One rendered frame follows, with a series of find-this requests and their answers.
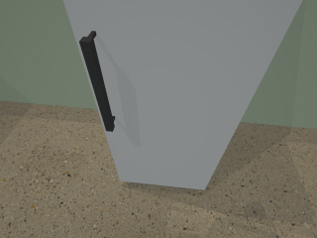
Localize handle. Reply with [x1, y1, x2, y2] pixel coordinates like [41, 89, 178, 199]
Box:
[79, 31, 115, 132]

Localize fridge door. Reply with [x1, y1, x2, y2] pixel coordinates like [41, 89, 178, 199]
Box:
[63, 0, 303, 190]

